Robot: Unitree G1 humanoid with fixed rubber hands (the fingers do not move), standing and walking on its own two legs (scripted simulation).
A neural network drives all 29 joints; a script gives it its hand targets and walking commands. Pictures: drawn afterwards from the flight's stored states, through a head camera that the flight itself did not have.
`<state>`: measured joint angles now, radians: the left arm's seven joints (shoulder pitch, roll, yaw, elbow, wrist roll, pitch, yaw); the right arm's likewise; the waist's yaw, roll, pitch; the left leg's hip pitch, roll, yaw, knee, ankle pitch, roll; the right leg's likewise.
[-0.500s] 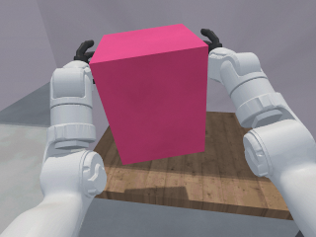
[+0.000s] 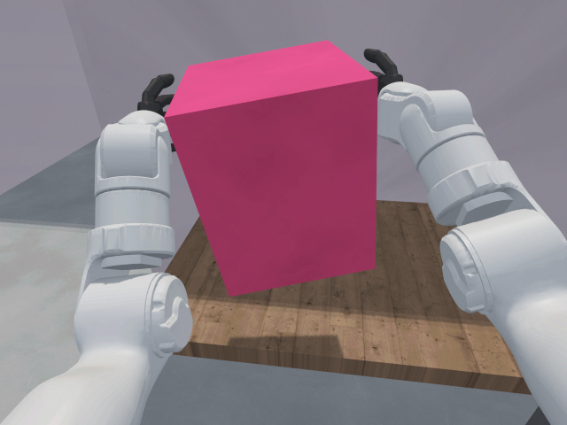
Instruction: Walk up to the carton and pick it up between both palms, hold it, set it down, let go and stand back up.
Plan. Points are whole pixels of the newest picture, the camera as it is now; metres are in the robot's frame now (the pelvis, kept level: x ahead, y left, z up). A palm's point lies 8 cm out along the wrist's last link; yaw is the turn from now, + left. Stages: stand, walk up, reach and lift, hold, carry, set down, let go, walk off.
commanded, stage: hold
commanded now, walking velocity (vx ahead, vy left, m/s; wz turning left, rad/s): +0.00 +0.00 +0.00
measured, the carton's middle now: (279, 164) +0.38 +0.00 +0.28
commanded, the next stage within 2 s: none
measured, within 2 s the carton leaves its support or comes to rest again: neither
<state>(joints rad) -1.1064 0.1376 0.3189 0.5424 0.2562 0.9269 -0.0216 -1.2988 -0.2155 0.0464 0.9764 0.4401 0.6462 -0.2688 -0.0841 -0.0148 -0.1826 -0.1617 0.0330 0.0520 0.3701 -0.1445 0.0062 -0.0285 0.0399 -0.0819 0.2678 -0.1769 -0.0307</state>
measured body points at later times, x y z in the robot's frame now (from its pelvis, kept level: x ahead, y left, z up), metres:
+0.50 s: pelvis +0.00 -0.01 +0.00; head -0.09 +0.02 +0.44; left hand +0.39 +0.16 +0.34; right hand +0.39 -0.14 +0.36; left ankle +0.04 +0.11 -0.75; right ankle -0.01 -0.09 -0.75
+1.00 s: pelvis +0.00 -0.01 +0.00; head -0.10 +0.01 +0.44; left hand +0.39 +0.15 +0.34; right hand +0.38 -0.14 +0.35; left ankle +0.04 +0.11 -0.75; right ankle -0.01 -0.09 -0.75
